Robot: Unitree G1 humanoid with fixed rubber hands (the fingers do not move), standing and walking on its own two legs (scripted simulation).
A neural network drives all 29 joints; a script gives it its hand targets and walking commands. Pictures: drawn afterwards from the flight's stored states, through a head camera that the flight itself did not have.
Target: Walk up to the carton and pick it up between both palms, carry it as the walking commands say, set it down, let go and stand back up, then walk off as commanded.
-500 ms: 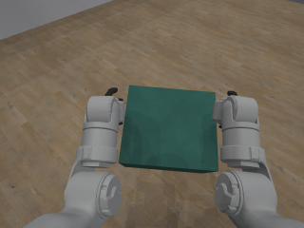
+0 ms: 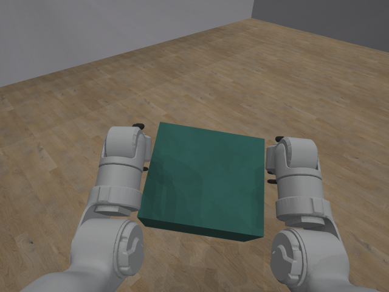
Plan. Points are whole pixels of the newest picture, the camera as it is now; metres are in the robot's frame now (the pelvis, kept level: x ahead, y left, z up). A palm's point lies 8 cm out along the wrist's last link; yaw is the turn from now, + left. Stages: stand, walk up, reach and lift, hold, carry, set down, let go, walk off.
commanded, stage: carry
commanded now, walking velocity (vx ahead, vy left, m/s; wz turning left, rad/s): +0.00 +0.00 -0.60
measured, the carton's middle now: (203, 183) +0.38 +0.01 +0.04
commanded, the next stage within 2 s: none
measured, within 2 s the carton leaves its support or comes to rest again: neither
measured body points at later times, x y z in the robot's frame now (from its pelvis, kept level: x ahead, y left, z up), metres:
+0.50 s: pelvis +0.00 +0.00 -0.01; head +0.03 +0.00 +0.44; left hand +0.42 +0.07 +0.11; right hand +0.35 -0.23 +0.11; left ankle +0.06 +0.11 -0.73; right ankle +0.02 -0.13 -0.73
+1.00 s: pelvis -0.08 -0.04 -0.01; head -0.04 -0.05 +0.44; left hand +0.31 +0.04 +0.07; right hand +0.25 -0.28 +0.07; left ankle +0.00 +0.10 -0.70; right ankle -0.04 -0.16 -0.73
